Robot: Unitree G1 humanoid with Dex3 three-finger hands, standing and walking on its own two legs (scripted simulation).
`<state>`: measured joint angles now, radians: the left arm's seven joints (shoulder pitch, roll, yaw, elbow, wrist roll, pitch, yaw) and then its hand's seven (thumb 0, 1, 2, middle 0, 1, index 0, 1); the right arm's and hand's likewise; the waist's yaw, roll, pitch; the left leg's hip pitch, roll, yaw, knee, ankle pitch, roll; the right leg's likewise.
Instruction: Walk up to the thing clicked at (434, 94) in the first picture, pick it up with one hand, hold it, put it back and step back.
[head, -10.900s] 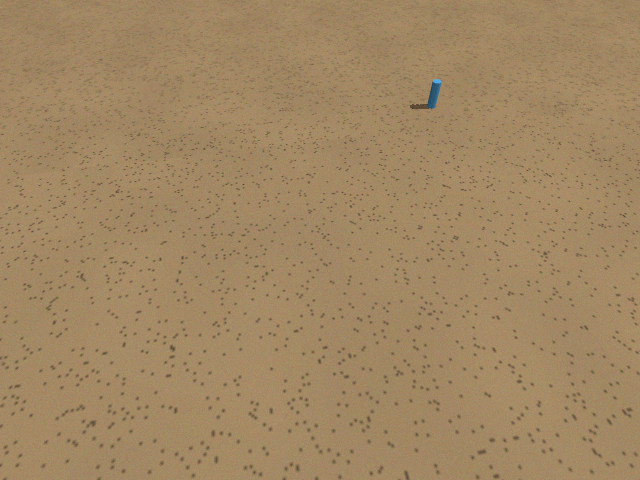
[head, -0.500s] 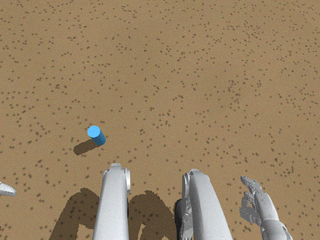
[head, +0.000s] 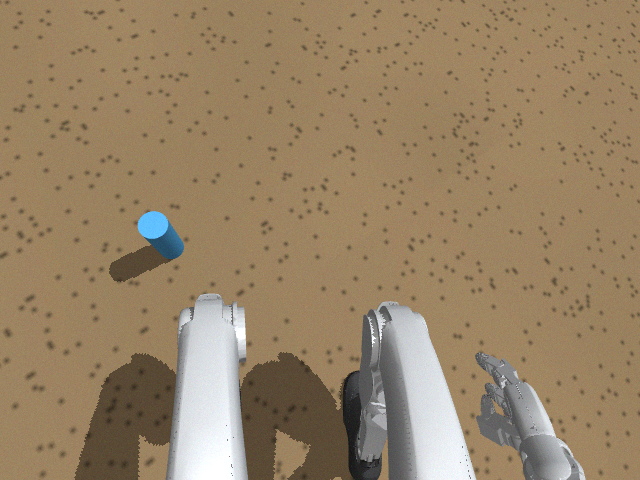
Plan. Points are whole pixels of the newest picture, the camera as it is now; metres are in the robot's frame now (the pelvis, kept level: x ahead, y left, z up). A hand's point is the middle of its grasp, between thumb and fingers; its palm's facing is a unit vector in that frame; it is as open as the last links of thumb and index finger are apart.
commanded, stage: go down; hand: left
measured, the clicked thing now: (163, 237) +0.45 +0.29 -0.36
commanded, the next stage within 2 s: approach in 0.90 s
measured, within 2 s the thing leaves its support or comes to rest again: neither
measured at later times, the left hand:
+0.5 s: hand out of the picture +0.34 +0.44 -0.04, palm faces +0.27 -0.96 -0.09, open 17.6 cm
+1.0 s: hand out of the picture +0.35 +0.45 -0.05, palm faces +0.27 -0.96 -0.07, open 17.6 cm
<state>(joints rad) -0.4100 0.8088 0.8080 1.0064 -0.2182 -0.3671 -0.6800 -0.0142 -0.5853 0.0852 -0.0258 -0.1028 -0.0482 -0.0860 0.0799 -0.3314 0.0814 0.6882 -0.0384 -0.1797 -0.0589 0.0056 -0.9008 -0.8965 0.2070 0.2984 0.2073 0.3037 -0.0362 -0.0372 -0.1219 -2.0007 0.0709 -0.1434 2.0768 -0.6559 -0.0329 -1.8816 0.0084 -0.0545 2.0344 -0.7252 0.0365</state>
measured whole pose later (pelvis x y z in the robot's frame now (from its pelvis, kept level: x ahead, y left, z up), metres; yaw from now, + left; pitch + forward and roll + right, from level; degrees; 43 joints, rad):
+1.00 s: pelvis -0.01 +0.00 -0.07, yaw -2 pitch +30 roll -9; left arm -0.53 0.97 0.90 1.10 -0.25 -0.38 -0.77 -0.01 -0.57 0.07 -0.02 -0.09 -0.05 -0.08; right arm 0.06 -0.36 0.15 0.68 -0.05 -0.17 -0.04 0.00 -0.91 -0.90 0.21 0.30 0.21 0.30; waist -0.06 -0.06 -0.06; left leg -2.17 0.06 -0.19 2.29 -0.66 -0.03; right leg -2.03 0.03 -0.07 2.23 -0.73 0.04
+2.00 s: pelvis -0.02 +0.02 -0.16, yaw -10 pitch +12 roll -16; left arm -0.52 0.82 0.71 1.37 -0.19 -1.00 -0.31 -0.02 -0.61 0.10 -0.04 -0.14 -0.09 -0.11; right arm -0.18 -0.36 0.43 0.60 -0.32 -0.03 0.09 0.00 -0.90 -0.89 0.21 0.30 0.21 0.30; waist -0.17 -0.26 0.24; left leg -2.24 0.05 -0.39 2.68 -0.70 -0.03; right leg -2.05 0.12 -0.18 2.48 -0.71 0.05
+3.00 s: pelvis -0.02 +0.03 -0.16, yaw -13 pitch +9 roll -18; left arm -0.59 0.86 0.59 1.44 -0.13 -1.10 -0.03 0.00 0.34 0.66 -0.63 -0.61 -0.63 -0.62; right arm -0.20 -0.36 0.53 0.54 -0.37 0.06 0.13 0.00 -0.87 -0.89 0.21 0.30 0.21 0.30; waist -0.21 -0.30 0.31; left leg -2.22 0.06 -0.44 2.70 -0.71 -0.02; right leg -2.03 0.14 -0.21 2.46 -0.67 0.07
